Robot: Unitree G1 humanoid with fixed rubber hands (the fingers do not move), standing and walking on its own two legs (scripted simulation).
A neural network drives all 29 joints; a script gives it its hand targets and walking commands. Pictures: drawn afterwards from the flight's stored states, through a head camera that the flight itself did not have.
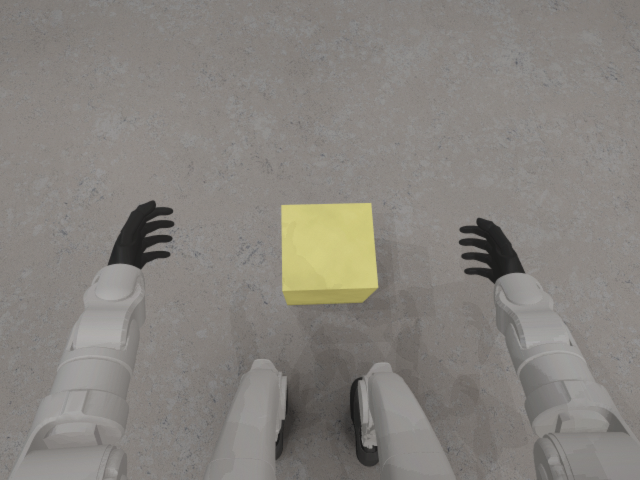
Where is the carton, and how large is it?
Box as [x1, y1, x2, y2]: [281, 203, 377, 304]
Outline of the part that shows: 370,203 281,205 282,291 287,304 362,302 377,288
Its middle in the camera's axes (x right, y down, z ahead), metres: +0.01 +0.06 +1.00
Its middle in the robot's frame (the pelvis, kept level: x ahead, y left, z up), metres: +0.49 -0.03 -0.57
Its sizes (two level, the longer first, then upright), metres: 0.210 0.200 0.250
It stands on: the floor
